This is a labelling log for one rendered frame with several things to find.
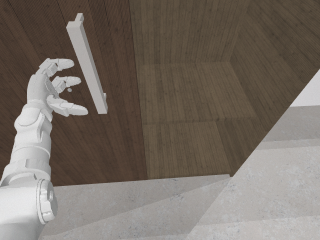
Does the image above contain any robot left hand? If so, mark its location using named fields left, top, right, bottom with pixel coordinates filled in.
left=27, top=58, right=88, bottom=117

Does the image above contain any robot left forearm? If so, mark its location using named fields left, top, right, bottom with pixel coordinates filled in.
left=0, top=102, right=53, bottom=187

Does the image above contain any left robot upper arm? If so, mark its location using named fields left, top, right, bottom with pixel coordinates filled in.
left=0, top=179, right=58, bottom=240

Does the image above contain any handle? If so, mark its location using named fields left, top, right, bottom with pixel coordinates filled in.
left=66, top=13, right=108, bottom=114

